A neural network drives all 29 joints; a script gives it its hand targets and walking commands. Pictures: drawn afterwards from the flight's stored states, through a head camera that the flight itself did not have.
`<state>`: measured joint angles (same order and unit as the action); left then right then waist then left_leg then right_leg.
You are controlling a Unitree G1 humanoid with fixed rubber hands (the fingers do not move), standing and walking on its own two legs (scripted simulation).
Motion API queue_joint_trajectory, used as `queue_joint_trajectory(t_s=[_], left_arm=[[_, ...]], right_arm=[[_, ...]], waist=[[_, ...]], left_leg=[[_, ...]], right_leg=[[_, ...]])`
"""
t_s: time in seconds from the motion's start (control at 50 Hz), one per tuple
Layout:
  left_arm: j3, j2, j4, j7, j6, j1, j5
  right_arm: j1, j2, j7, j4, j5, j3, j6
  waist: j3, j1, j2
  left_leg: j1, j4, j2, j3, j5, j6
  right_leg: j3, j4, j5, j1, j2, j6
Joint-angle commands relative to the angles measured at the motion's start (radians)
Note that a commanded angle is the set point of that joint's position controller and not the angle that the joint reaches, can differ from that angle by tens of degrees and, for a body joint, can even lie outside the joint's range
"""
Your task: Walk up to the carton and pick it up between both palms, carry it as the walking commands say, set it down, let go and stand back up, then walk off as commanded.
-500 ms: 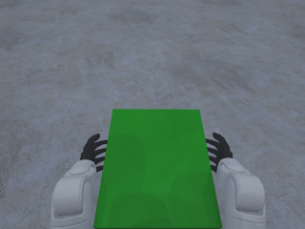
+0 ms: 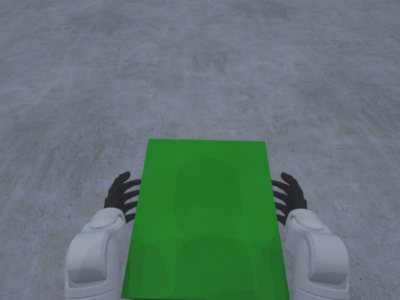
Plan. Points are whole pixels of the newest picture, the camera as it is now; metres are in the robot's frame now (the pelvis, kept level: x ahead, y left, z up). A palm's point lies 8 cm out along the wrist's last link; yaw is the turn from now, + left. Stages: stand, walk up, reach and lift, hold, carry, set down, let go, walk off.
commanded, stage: carry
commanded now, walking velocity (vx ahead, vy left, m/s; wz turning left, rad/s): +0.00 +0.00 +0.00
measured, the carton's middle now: (204, 227) +0.28 +0.00 -0.01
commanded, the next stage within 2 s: none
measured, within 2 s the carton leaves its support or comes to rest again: neither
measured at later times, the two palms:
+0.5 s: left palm (49, 254) +0.20 +0.24 +0.09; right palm (240, 216) +0.26 -0.07 +0.09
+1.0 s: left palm (63, 255) +0.19 +0.22 +0.09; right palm (259, 226) +0.23 -0.10 +0.10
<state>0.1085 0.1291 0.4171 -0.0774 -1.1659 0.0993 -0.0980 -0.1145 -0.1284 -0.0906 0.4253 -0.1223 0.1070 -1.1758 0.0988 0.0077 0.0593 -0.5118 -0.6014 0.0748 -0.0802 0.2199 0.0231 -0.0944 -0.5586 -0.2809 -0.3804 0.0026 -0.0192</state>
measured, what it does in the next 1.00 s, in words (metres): steps on the spot: left foot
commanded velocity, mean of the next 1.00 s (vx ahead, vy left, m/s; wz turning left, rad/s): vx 0.00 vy -0.03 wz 0.08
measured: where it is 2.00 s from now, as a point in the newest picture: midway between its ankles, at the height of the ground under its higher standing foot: outside the picture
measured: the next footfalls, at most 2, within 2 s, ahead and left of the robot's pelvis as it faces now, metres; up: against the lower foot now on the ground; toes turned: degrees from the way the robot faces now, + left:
left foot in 0.28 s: +0.01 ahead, +0.16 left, +0.00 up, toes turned +10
right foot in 1.66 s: +0.05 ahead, -0.19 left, +0.00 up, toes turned +22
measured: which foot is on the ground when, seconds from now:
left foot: up 0.00-0.26, down 0.28-1.00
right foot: down 0.00-1.00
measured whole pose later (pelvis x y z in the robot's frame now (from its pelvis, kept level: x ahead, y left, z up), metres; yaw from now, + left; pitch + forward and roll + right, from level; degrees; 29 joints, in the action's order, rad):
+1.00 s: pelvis -0.05 +0.03 +0.00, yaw +8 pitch +4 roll +0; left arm 0.12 0.13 0.33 -0.07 -1.17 0.13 -0.14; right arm -0.15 -0.13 -0.09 0.32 -0.13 0.13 -1.16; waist 0.12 0.01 0.01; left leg -0.39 -0.55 -0.03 0.04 0.22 0.00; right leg -0.16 -0.55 -0.23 -0.37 0.11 -0.03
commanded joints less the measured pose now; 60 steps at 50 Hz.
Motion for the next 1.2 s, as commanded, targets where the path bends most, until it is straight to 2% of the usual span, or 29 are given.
queue_joint_trajectory(t_s=[0.0, 0.02, 0.04, 0.06, 0.08, 0.12, 0.18, 0.2, 0.22, 0.24, 0.26, 0.28, 0.3, 0.32, 0.34, 0.38, 0.42, 0.7, 0.86, 0.88, 0.94, 1.0, 1.04, 1.08, 1.1, 1.12, 1.14, 1.16, 1.18], left_arm=[[-0.705, 0.851, 0.037, 0.245, -0.011, 0.394, 0.368], [-0.703, 0.859, 0.038, 0.243, -0.017, 0.418, 0.370], [-0.702, 0.853, 0.049, 0.243, -0.015, 0.427, 0.369], [-0.702, 0.850, 0.055, 0.243, -0.012, 0.447, 0.375], [-0.697, 0.843, 0.062, 0.242, -0.011, 0.461, 0.377], [-0.684, 0.832, 0.041, 0.243, -0.017, 0.455, 0.372], [-0.677, 0.814, 0.008, 0.248, -0.029, 0.439, 0.366], [-0.678, 0.813, -0.003, 0.250, -0.032, 0.443, 0.367], [-0.678, 0.817, -0.016, 0.252, -0.033, 0.444, 0.370], [-0.682, 0.822, -0.033, 0.254, -0.033, 0.436, 0.368], [-0.688, 0.818, -0.050, 0.257, -0.030, 0.442, 0.363], [-0.696, 0.835, -0.044, 0.260, -0.031, 0.461, 0.365], [-0.723, 0.852, 0.006, 0.265, -0.030, 0.508, 0.386], [-0.739, 0.867, 0.011, 0.267, -0.029, 0.555, 0.400], [-0.752, 0.880, 0.022, 0.271, -0.025, 0.588, 0.416], [-0.768, 0.894, 0.049, 0.274, -0.019, 0.622, 0.438], [-0.766, 0.894, 0.038, 0.272, -0.018, 0.610, 0.436], [-0.686, 0.876, -0.075, 0.256, 0.011, 0.530, 0.348], [-0.672, 0.869, -0.096, 0.255, 0.043, 0.543, 0.342], [-0.694, 0.875, -0.064, 0.254, 0.042, 0.549, 0.358], [-0.734, 0.879, -0.002, 0.247, 0.008, 0.539, 0.384], [-0.730, 0.863, -0.010, 0.242, -0.016, 0.502, 0.374], [-0.729, 0.862, -0.012, 0.240, -0.022, 0.495, 0.375], [-0.729, 0.864, -0.010, 0.240, -0.022, 0.498, 0.379], [-0.728, 0.863, -0.009, 0.240, -0.020, 0.499, 0.381], [-0.725, 0.860, -0.010, 0.240, -0.019, 0.500, 0.380], [-0.722, 0.857, -0.007, 0.241, -0.017, 0.496, 0.379], [-0.720, 0.864, -0.005, 0.241, -0.015, 0.492, 0.380], [-0.719, 0.871, -0.001, 0.238, -0.014, 0.504, 0.384]], right_arm=[[-0.485, -0.835, 0.267, 0.081, 0.453, -0.792, -0.014], [-0.498, -0.834, 0.271, 0.066, 0.454, -0.793, -0.013], [-0.500, -0.842, 0.273, 0.064, 0.463, -0.799, -0.014], [-0.508, -0.844, 0.274, 0.060, 0.471, -0.800, -0.016], [-0.517, -0.845, 0.272, 0.051, 0.477, -0.802, -0.019], [-0.504, -0.838, 0.267, 0.022, 0.471, -0.793, -0.025], [-0.478, -0.833, 0.261, -0.021, 0.450, -0.773, -0.030], [-0.466, -0.840, 0.260, -0.037, 0.443, -0.769, -0.030], [-0.461, -0.846, 0.260, -0.049, 0.437, -0.765, -0.030], [-0.459, -0.847, 0.259, -0.058, 0.428, -0.753, -0.031], [-0.455, -0.851, 0.261, -0.065, 0.417, -0.744, -0.033], [-0.448, -0.843, 0.264, -0.091, 0.391, -0.730, -0.027], [-0.447, -0.863, 0.264, -0.078, 0.393, -0.728, -0.021], [-0.466, -0.880, 0.264, -0.079, 0.393, -0.722, -0.018], [-0.476, -0.894, 0.264, -0.069, 0.391, -0.717, -0.013], [-0.496, -0.913, 0.263, -0.048, 0.395, -0.710, -0.004], [-0.485, -0.905, 0.262, -0.050, 0.393, -0.700, 0.000], [-0.513, -0.875, 0.281, -0.093, 0.404, -0.699, 0.018], [-0.521, -0.873, 0.277, -0.116, 0.387, -0.686, 0.047], [-0.523, -0.881, 0.276, -0.089, 0.400, -0.704, 0.046], [-0.530, -0.891, 0.273, -0.015, 0.441, -0.741, 0.012], [-0.487, -0.874, 0.272, -0.030, 0.435, -0.734, -0.013], [-0.477, -0.869, 0.273, -0.036, 0.431, -0.729, -0.019], [-0.482, -0.868, 0.275, -0.038, 0.430, -0.725, -0.021], [-0.486, -0.869, 0.275, -0.039, 0.430, -0.724, -0.020], [-0.490, -0.871, 0.275, -0.038, 0.432, -0.724, -0.020], [-0.498, -0.866, 0.275, -0.033, 0.436, -0.724, -0.020], [-0.514, -0.857, 0.277, -0.028, 0.441, -0.720, -0.022], [-0.526, -0.858, 0.280, -0.030, 0.443, -0.721, -0.023]], waist=[[0.260, 0.007, -0.319], [0.229, 0.009, -0.191], [0.204, 0.014, -0.136], [0.185, 0.014, -0.154], [0.178, 0.011, -0.192], [0.194, 0.007, -0.236], [0.219, -0.007, -0.266], [0.226, 0.000, -0.260], [0.227, 0.005, -0.243], [0.244, -0.002, -0.224], [0.263, -0.003, -0.168], [0.261, -0.015, 0.014], [0.275, -0.012, 0.098], [0.257, -0.009, 0.090], [0.237, -0.005, 0.054], [0.240, 0.000, 0.037], [0.261, 0.002, 0.021], [0.220, -0.002, -0.038], [0.229, -0.002, -0.055], [0.233, -0.001, -0.064], [0.246, 0.000, -0.037], [0.241, -0.002, 0.025], [0.229, -0.004, 0.045], [0.220, -0.005, 0.032], [0.217, -0.006, -0.005], [0.213, -0.004, -0.073], [0.214, -0.003, -0.170], [0.235, -0.008, -0.241], [0.232, -0.013, -0.231]], left_leg=[[-0.176, -0.382, -0.056, 0.066, 0.383, -0.048], [-0.122, -0.456, -0.091, 0.042, 0.322, -0.049], [-0.104, -0.467, -0.099, 0.052, 0.253, -0.055], [-0.101, -0.427, -0.099, 0.066, 0.212, -0.064], [-0.089, -0.376, -0.086, 0.089, 0.203, -0.077], [-0.030, -0.265, -0.067, 0.128, 0.221, -0.085], [0.044, -0.084, -0.051, 0.165, 0.215, -0.064], [0.094, 0.027, -0.051, 0.177, 0.119, -0.056], [0.165, 0.164, -0.065, 0.176, -0.024, -0.051], [0.259, 0.204, -0.104, 0.138, -0.071, -0.042], [0.345, 0.218, -0.191, 0.036, -0.151, -0.028], [0.381, 0.135, -0.316, -0.073, -0.503, 0.021], [0.338, 0.134, -0.315, -0.055, -0.536, 0.052], [0.307, 0.146, -0.285, -0.040, -0.452, 0.044], [0.269, 0.158, -0.261, -0.029, -0.357, 0.036], [0.243, 0.161, -0.230, 0.002, -0.266, 0.025], [0.248, 0.160, -0.220, 0.012, -0.257, 0.022], [0.184, 0.199, -0.193, 0.026, -0.139, 0.012], [0.192, 0.184, -0.188, 0.045, -0.111, 0.006], [0.192, 0.183, -0.196, 0.028, -0.122, 0.008], [0.188, 0.175, -0.241, -0.037, -0.151, 0.011], [0.162, 0.173, -0.281, -0.102, -0.149, 0.017], [0.134, 0.160, -0.289, -0.119, -0.151, 0.018], [0.086, 0.121, -0.267, -0.102, -0.144, 0.011], [0.051, 0.078, -0.240, -0.069, -0.129, 0.001], [0.007, 0.000, -0.191, 0.001, -0.099, -0.014], [-0.044, -0.119, -0.122, 0.109, -0.011, -0.028], [-0.073, -0.264, -0.103, 0.156, 0.189, -0.016], [-0.108, -0.361, -0.120, 0.164, 0.327, -0.007]], right_leg=[[0.443, 0.260, 0.228, 0.270, 0.551, 0.209], [0.339, 0.245, 0.264, 0.213, 0.476, 0.192], [0.234, 0.232, 0.272, 0.176, 0.398, 0.148], [0.157, 0.226, 0.275, 0.172, 0.342, 0.112], [0.100, 0.209, 0.319, 0.175, 0.302, 0.101], [0.064, 0.169, 0.390, 0.191, 0.276, 0.105], [0.085, 0.109, 0.482, 0.229, 0.296, 0.126], [0.070, 0.079, 0.502, 0.230, 0.288, 0.114], [0.049, 0.042, 0.501, 0.213, 0.271, 0.079], [0.041, 0.006, 0.462, 0.169, 0.260, 0.043], [0.051, -0.032, 0.323, 0.089, 0.255, 0.007], [-0.005, -0.050, 0.197, 0.008, 0.169, -0.048], [-0.020, -0.022, -0.010, 0.053, 0.143, -0.057], [-0.018, -0.006, -0.020, 0.068, 0.139, -0.054], [-0.017, 0.006, -0.008, 0.084, 0.138, -0.049], [-0.012, 0.023, 0.057, 0.108, 0.148, -0.046], [-0.009, 0.030, 0.084, 0.127, 0.151, -0.041], [0.006, 0.084, 0.058, 0.161, 0.162, -0.025], [0.019, 0.095, 0.071, 0.141, 0.163, -0.011], [0.011, 0.090, 0.066, 0.139, 0.156, -0.012], [-0.008, 0.051, 0.030, 0.130, 0.136, -0.024], [-0.020, 0.007, -0.013, 0.113, 0.123, -0.030], [-0.021, 0.001, -0.032, 0.110, 0.118, -0.027], [-0.006, 0.027, -0.032, 0.132, 0.129, -0.011], [0.018, 0.061, -0.024, 0.149, 0.153, 0.004], [0.055, 0.118, -0.012, 0.169, 0.200, 0.029], [0.100, 0.189, 0.005, 0.187, 0.277, 0.073], [0.133, 0.212, 0.039, 0.173, 0.358, 0.134], [0.138, 0.216, 0.061, 0.172, 0.391, 0.175]])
